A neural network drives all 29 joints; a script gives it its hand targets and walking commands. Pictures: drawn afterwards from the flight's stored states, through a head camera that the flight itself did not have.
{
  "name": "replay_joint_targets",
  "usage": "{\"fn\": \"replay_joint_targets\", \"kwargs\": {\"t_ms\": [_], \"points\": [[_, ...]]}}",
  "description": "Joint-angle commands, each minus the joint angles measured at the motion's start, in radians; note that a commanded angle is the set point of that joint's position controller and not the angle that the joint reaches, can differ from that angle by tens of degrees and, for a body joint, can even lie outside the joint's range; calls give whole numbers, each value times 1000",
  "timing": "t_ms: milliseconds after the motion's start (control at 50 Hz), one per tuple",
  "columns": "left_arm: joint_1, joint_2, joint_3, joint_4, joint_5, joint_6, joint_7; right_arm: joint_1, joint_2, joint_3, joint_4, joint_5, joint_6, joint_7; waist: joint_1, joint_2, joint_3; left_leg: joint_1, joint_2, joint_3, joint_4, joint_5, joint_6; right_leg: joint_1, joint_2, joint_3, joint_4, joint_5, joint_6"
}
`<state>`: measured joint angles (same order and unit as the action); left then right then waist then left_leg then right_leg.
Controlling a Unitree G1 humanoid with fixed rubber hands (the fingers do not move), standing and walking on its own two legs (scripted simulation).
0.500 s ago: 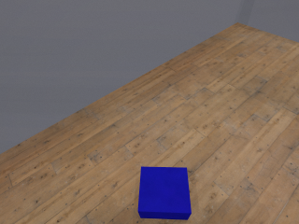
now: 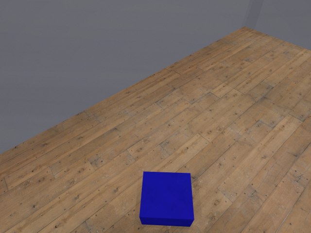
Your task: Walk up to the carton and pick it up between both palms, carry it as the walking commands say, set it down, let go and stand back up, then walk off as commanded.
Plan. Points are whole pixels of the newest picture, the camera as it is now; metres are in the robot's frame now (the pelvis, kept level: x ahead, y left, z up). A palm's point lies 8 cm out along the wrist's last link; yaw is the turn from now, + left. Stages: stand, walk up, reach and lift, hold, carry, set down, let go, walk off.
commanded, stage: stand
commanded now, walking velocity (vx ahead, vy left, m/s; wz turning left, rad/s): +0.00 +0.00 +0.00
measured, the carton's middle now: (166, 198) +0.41 -0.02 -0.69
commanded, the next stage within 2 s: reach and lift in 0.16 s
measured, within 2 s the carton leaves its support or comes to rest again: neither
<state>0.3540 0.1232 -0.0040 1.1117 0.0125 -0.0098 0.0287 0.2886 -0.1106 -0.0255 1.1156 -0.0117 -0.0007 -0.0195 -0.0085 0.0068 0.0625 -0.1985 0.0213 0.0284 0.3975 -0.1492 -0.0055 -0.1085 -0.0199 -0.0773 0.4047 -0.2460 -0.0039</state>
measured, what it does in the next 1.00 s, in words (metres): lowers itself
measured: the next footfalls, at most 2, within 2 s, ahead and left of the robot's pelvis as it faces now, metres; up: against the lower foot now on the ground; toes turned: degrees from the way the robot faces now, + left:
none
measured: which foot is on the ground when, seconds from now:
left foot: down 0.00-1.00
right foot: down 0.00-1.00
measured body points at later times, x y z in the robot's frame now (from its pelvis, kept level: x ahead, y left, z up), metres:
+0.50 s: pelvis +0.01 +0.00 -0.03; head +0.06 +0.01 +0.42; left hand +0.17 +0.21 -0.16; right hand +0.16 -0.21 -0.15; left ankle +0.04 +0.12 -0.74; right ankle -0.01 -0.11 -0.74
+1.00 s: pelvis -0.05 +0.01 -0.09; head +0.09 +0.01 +0.34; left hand +0.20 +0.21 -0.21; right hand +0.20 -0.23 -0.19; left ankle +0.04 +0.12 -0.74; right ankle -0.01 -0.11 -0.74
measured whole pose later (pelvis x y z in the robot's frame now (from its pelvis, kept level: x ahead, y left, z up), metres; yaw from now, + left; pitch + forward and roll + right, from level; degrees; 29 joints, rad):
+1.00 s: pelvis -0.05 +0.01 -0.09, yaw -3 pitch +18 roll +0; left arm -0.12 0.15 0.11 0.50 -0.02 0.43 0.00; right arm -0.16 -0.20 -0.13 0.51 0.04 0.39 0.06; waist 0.01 -0.01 -0.03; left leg -1.03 0.05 0.05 1.04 -0.33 0.01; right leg -0.96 -0.01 -0.02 1.08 -0.44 0.00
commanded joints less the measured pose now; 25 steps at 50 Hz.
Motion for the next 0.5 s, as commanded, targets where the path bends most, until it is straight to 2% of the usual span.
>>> {"fn": "replay_joint_targets", "kwargs": {"t_ms": [0, 60, 140, 160, 180, 200, 220, 240, 260, 280, 300, 320, 340, 360, 380, 420, 460, 480], "points": [[78, 70, 11, -16, 0, -7, 3, 72, -80, -11, -13, -1, -6, -2, -4, -25, 77, -1, 82, -89, -79, -66, 13, -147, -95, 98, -139, -61, -12], [83, 70, 14, -15, -2, -7, 6, 88, -68, -9, -10, -3, -8, -2, -3, -44, 81, 4, 75, -77, -60, -48, 10, -161, -99, 102, -145, -76, -16], [79, 67, 14, -19, -3, -8, 6, 94, -62, -6, -3, -7, -10, -4, -3, -20, 76, -10, 78, -76, -60, -37, 10, -150, -98, 97, -134, -63, -17], [-870, 267, 5, -793, -145, 40, 14, -856, -315, 10, -725, 121, -15, 15, 26, -17, -151, -223, -59, 46, 210, -372, 31, -404, 0, 51, 85, -389, -51], [-700, 248, -3, -645, -143, 125, 27, -709, -265, 14, -593, 114, 97, -5, 13, -103, -168, -140, -51, 98, 257, -382, 34, -497, -8, 26, 113, -456, -5], [-648, 253, -19, -653, -142, 180, 26, -668, -263, 48, -598, 148, 155, -3, -4, -106, -214, -89, -41, 104, 259, -354, 36, -476, -21, 18, 96, -415, -11], [-585, 274, 9, -644, -112, 242, 46, -583, -253, 27, -582, 145, 245, -25, -12, -50, -225, -165, -7, 99, 259, -347, 31, -514, -38, 29, 110, -383, -27], [-502, 259, -17, -561, -104, 331, 44, -531, -163, 59, -534, 136, 330, -32, 4, -26, -228, -251, -27, 84, 243, -324, 28, -500, -56, 29, 104, -309, -26], [-419, 207, -66, -513, -137, 435, 33, -419, -99, 109, -459, 160, 421, -21, 10, -41, -213, -273, -44, 67, 221, -266, 46, -469, -48, 39, 88, -221, -39], [-308, 155, -94, -456, -145, 537, 27, -298, -91, 135, -390, 174, 502, -10, 26, -19, -181, -238, -35, 52, 219, -203, 48, -513, -33, 60, 96, -183, -61], [-211, 129, -97, -429, -150, 623, 17, -228, -109, 143, -321, 190, 582, -1, 36, 10, -178, -213, -29, 33, 232, -192, 49, -489, -23, 71, 105, -207, -81], [-144, 120, -77, -418, -151, 681, 5, -161, -112, 142, -321, 191, 632, 8, 38, -16, -153, -165, -28, 8, 248, -145, 49, -527, -14, 92, 104, -195, -85], [-132, 111, -43, -426, -143, 701, -10, -124, -83, 136, -328, 171, 651, 17, 52, 0, -113, -149, -38, -5, 249, -131, 46, -569, -12, 112, 99, -227, -76], [-159, 108, -17, -462, -129, 693, -24, -109, -62, 103, -358, 143, 646, 20, 37, -28, -89, -160, -41, -19, 252, -103, 54, -562, 2, 129, 97, -194, -58], [-162, 96, -7, -471, -112, 685, -30, -114, -78, 51, -380, 107, 637, 14, 33, -29, -82, -156, -45, -30, 230, -53, 55, -530, 14, 130, 90, -136, -51], [-182, 87, 8, -511, -73, 650, -38, -190, -151, -37, -498, 14, 599, 14, 24, 1, -142, -158, -39, -40, 219, 79, 27, -433, 46, 86, 135, 13, -55], [-228, 100, 26, -571, -26, 610, -34, -232, -182, -91, -563, -45, 557, 27, 12, 26, -196, -128, -36, -61, 243, 196, 14, -441, 62, 57, 177, 137, -50], [-277, 119, 36, -626, -15, 580, -30, -256, -179, -101, -602, -62, 534, 35, 6, 19, -235, -114, -36, -71, 267, 221, 10, -470, 65, 47, 206, 170, -46]]}}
